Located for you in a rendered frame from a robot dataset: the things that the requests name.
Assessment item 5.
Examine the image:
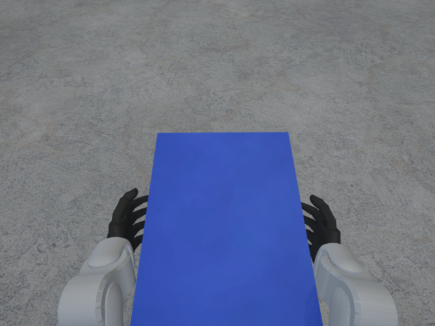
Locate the carton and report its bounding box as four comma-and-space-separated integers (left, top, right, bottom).
130, 132, 323, 326

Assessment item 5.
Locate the right robot hand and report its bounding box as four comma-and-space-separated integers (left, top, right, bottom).
301, 195, 341, 263

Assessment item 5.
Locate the left robot forearm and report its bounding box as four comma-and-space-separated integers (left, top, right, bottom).
57, 237, 136, 326

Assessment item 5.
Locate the right robot forearm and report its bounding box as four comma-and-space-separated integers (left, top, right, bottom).
313, 243, 398, 326

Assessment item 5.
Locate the left robot hand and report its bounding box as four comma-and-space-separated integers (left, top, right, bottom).
107, 188, 149, 252

